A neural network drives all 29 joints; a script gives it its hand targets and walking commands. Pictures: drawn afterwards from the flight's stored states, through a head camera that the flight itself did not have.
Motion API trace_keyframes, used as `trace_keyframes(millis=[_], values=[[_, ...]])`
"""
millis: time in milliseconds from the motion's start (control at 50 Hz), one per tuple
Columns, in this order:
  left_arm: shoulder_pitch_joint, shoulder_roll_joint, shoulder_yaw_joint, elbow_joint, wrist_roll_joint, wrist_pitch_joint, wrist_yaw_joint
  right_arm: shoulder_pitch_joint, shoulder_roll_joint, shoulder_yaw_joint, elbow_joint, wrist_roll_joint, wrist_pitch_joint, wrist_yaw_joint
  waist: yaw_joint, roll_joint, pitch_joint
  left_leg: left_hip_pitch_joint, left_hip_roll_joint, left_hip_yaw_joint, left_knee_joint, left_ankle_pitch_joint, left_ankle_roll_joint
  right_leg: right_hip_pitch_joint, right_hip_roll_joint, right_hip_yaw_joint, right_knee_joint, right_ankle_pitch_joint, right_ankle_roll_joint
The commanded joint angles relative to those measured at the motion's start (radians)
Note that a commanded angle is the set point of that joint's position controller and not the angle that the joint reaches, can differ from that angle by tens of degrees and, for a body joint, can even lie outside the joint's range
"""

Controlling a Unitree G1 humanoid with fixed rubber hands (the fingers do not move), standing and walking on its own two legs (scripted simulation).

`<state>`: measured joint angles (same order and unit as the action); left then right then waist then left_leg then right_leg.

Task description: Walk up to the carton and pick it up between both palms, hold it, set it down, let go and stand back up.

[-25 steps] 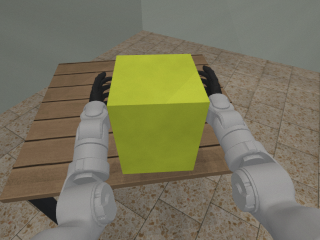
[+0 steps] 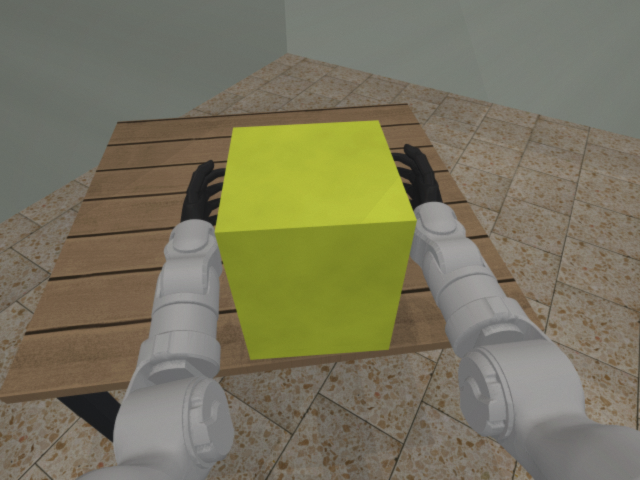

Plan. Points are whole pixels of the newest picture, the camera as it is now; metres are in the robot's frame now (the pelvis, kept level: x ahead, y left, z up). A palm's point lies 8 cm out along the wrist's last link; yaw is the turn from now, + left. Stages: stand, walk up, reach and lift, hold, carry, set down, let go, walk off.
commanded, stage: set down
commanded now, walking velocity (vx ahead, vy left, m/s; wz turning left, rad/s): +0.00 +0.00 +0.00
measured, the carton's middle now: (313, 242) +0.41 +0.02 +0.08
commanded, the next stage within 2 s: none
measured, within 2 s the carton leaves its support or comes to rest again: rests again in 0.66 s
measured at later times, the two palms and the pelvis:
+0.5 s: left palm (197, 239) +0.39 +0.17 +0.11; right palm (419, 218) +0.40 -0.12 +0.13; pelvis +0.00 +0.00 +0.00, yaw +0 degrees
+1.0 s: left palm (199, 244) +0.38 +0.17 +0.10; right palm (421, 230) +0.39 -0.12 +0.11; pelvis +0.00 +0.00 +0.00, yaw +0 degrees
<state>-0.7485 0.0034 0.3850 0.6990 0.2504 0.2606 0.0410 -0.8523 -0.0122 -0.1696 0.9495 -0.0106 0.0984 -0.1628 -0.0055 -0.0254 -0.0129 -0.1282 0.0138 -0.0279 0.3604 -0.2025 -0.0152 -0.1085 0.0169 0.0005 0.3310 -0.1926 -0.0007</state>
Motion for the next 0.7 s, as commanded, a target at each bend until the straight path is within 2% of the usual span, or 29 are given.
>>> trace_keyframes(millis=[0, 60, 100, 160, 240, 300, 360, 460, 480, 540, 560, 620, 680], values=[[-0.683, -0.57, -0.29, -0.104, -0.02, -0.066, -0.114, -0.631, 0.631, 0.171, -0.173, -0.03, -0.098, 0.195, 0.049, 0.036, -0.51, 0.13, -0.024, 0.089, -0.016, 0.452, -0.053, 0.199, 0.019, -0.058, -0.029, 0.423, 0.049], [-0.656, -0.537, -0.242, -0.062, -0.002, -0.068, -0.127, -0.616, 0.626, 0.146, -0.162, -0.057, -0.097, 0.2, 0.062, 0.014, -0.476, 0.079, -0.03, 0.098, -0.033, 0.392, -0.039, 0.228, 0.01, -0.049, -0.023, 0.415, 0.053], [-0.664, -0.545, -0.248, -0.07, -0.006, -0.079, -0.129, -0.615, 0.625, 0.131, -0.158, -0.07, -0.103, 0.205, 0.054, 0.021, -0.484, 0.084, -0.029, 0.099, -0.035, 0.399, -0.044, 0.224, 0.012, -0.058, -0.019, 0.398, 0.051], [-0.661, -0.534, -0.221, -0.052, 0.002, -0.092, -0.131, -0.624, 0.632, 0.128, -0.163, -0.087, -0.113, 0.212, 0.074, 0.013, -0.47, 0.053, -0.03, 0.105, -0.041, 0.381, -0.037, 0.241, 0.007, -0.05, -0.011, 0.413, 0.055], [-0.709, -0.548, -0.238, -0.083, -0.008, -0.132, -0.123, -0.628, 0.664, 0.143, -0.172, -0.099, -0.135, 0.22, 0.08, 0.025, -0.526, 0.03, -0.032, 0.108, -0.036, 0.389, -0.039, 0.254, 0.003, -0.045, 0.008, 0.447, 0.056], [-0.692, -0.543, -0.235, -0.055, -0.006, -0.142, -0.126, -0.621, 0.665, 0.135, -0.172, -0.107, -0.144, 0.222, 0.078, 0.02, -0.514, 0.017, -0.032, 0.112, -0.038, 0.379, -0.037, 0.261, 0.001, -0.046, 0.004, 0.435, 0.055], [-0.653, -0.546, -0.223, -0.024, 0.01, -0.145, -0.131, -0.588, 0.653, 0.105, -0.15, -0.132, -0.148, 0.223, 0.06, 0.015, -0.477, 0.014, -0.031, 0.113, -0.05, 0.349, -0.034, 0.259, -0.002, -0.05, -0.001, 0.416, 0.057], [-0.626, -0.529, -0.193, -0.014, 0.021, -0.157, -0.141, -0.546, 0.652, 0.082, -0.124, -0.161, -0.152, 0.227, 0.065, 0.011, -0.437, -0.002, -0.031, 0.12, -0.059, 0.331, -0.032, 0.271, -0.004, -0.05, -0.003, 0.396, 0.056], [-0.639, -0.533, -0.197, -0.02, 0.015, -0.162, -0.142, -0.534, 0.649, 0.067, -0.116, -0.174, -0.153, 0.227, 0.052, 0.013, -0.438, -0.001, -0.029, 0.119, -0.06, 0.331, -0.035, 0.267, -0.003, -0.054, 0.0, 0.4, 0.059], [-0.626, -0.525, -0.184, -0.012, 0.024, -0.176, -0.145, -0.535, 0.664, 0.079, -0.134, -0.179, -0.164, 0.23, 0.073, 0.006, -0.45, -0.027, -0.031, 0.124, -0.058, 0.332, -0.03, 0.286, -0.01, -0.046, 0.009, 0.425, 0.061], [-0.631, -0.528, -0.19, -0.026, 0.018, -0.185, -0.143, -0.537, 0.663, 0.076, -0.13, -0.185, -0.17, 0.231, 0.065, 0.008, -0.473, -0.027, -0.031, 0.125, -0.057, 0.342, -0.031, 0.284, -0.008, -0.049, 0.012, 0.43, 0.059], [-0.623, -0.53, -0.19, -0.011, 0.022, -0.2, -0.144, -0.538, 0.67, 0.086, -0.156, -0.19, -0.186, 0.233, 0.076, 0.007, -0.475, -0.045, -0.033, 0.131, -0.057, 0.334, -0.028, 0.297, -0.011, -0.044, 0.015, 0.439, 0.059], [-0.584, -0.528, -0.178, 0.016, 0.033, -0.203, -0.148, -0.521, 0.666, 0.072, -0.151, -0.2, -0.193, 0.233, 0.071, 0.005, -0.447, -0.059, -0.033, 0.133, -0.062, 0.313, -0.025, 0.3, -0.014, -0.044, 0.013, 0.433, 0.06]])
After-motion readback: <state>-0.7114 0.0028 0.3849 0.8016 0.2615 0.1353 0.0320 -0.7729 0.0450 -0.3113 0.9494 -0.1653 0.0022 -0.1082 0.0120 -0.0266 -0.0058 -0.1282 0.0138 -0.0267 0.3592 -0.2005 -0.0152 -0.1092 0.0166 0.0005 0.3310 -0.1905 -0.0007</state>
